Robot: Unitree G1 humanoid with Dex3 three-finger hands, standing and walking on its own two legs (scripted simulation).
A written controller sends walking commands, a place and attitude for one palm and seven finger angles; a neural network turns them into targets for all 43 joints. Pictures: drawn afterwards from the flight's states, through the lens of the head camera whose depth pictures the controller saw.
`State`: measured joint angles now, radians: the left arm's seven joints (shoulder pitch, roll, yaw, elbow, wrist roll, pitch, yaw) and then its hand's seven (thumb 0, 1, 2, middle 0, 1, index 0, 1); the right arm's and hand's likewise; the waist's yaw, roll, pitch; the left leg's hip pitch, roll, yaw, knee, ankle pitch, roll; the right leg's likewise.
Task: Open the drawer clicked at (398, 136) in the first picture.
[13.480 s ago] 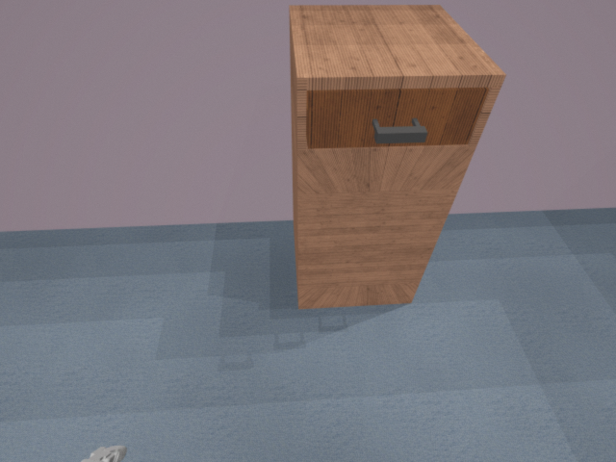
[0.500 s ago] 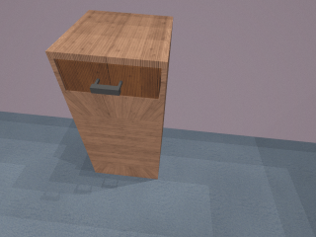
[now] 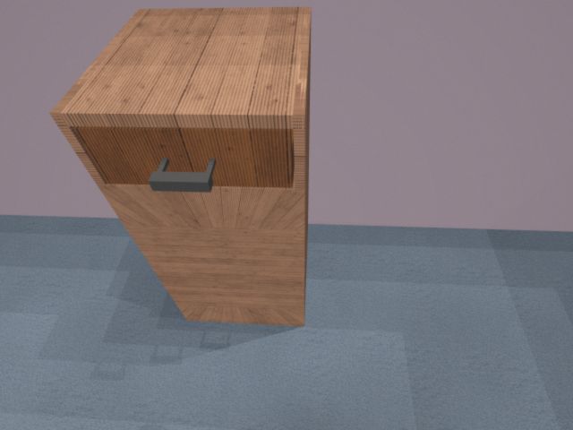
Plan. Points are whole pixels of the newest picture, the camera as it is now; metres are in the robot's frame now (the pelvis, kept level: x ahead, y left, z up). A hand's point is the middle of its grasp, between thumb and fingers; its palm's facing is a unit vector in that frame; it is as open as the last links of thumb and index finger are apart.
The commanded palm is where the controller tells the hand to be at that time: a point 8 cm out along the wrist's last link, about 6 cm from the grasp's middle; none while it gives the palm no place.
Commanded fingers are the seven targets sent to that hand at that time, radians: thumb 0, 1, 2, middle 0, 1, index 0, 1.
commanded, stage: come to a stop and stand still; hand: left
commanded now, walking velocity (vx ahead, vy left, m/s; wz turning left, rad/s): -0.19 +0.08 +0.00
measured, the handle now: (184, 172) +0.53 +0.21 +0.04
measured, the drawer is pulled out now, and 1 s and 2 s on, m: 0.00 0.00 0.00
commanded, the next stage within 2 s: look again from close up in 0.76 s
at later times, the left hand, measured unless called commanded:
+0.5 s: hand out of the picture -0.02 +0.20 -0.17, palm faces +0.09 -0.98 -0.18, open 7.3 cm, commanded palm none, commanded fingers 0.00 0.90 0.90 -0.20 -0.30 -0.20 -0.30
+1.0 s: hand out of the picture -0.03 +0.21 -0.17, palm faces +0.01 -0.98 -0.20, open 7.4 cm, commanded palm none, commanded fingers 0.00 0.90 0.90 -0.20 -0.30 -0.20 -0.30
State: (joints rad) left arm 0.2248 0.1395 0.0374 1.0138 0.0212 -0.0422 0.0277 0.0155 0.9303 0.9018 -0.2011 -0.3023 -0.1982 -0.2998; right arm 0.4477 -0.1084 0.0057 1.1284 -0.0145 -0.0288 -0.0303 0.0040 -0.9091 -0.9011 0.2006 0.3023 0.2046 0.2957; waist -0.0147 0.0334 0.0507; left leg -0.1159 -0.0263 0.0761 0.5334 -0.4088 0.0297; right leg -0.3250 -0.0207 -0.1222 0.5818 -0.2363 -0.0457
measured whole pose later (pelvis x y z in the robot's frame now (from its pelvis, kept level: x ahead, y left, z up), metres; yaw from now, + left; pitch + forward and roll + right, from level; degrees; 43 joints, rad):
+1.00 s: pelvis -0.03 +0.04 +0.00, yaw +1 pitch +0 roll -1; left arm 0.32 0.14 -0.01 1.06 0.02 -0.01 0.03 0.01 0.90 0.90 -0.21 -0.30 -0.20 -0.30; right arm 0.35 -0.16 0.00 1.04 -0.03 0.02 0.00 0.00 -0.92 -0.90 0.20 0.30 0.20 0.30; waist -0.03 0.03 0.01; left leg -0.32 0.03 0.10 0.57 -0.25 0.03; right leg -0.26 -0.03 -0.06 0.56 -0.29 0.00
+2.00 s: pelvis +0.00 -0.02 -0.03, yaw +3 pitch +9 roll +2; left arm 0.53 0.40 -0.05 -0.07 1.01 -0.09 0.39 0.00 0.45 0.71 -0.26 -0.58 -0.26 -0.58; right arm 0.05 -0.26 -0.04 0.53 -0.09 0.05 0.01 0.01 -0.91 -0.90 0.20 0.30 0.20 0.30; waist 0.15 -0.01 -0.08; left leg -0.60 0.06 0.05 0.83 -0.37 -0.03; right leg -0.55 -0.01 -0.10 0.87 -0.48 -0.07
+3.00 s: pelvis -0.01 +0.05 +0.01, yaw -1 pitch -1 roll +0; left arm -0.21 0.55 -0.05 0.00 0.89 0.13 -0.08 0.00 -0.49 0.31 -0.32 -1.20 -0.32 -1.20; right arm 0.09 -0.22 0.04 0.61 0.01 0.15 -0.01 0.01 -0.91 -0.90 0.20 0.30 0.21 0.30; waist 0.09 0.08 0.01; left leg -0.23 -0.04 0.00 0.46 -0.22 0.04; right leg -0.18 -0.04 -0.01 0.45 -0.26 0.02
